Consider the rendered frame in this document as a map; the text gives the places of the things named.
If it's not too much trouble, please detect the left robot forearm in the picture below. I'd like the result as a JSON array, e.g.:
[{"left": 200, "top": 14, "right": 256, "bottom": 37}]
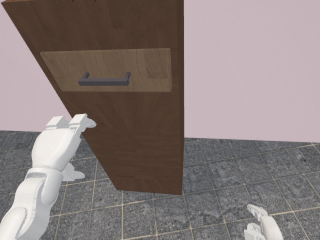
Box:
[{"left": 0, "top": 166, "right": 64, "bottom": 240}]

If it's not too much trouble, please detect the right robot hand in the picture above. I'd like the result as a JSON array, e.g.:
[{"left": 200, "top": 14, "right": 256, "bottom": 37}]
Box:
[{"left": 244, "top": 204, "right": 284, "bottom": 240}]

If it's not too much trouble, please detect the handle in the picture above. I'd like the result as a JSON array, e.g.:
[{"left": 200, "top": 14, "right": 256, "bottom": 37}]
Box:
[{"left": 77, "top": 71, "right": 131, "bottom": 86}]

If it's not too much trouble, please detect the left robot hand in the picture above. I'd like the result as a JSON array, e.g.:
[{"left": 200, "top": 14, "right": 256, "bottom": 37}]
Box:
[{"left": 31, "top": 113, "right": 97, "bottom": 182}]

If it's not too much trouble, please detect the cabinet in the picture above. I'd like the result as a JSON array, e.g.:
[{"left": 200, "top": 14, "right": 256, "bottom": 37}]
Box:
[{"left": 1, "top": 0, "right": 185, "bottom": 196}]

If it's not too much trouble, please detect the drawer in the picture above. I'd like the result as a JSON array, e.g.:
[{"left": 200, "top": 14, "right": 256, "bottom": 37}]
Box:
[{"left": 39, "top": 48, "right": 172, "bottom": 92}]

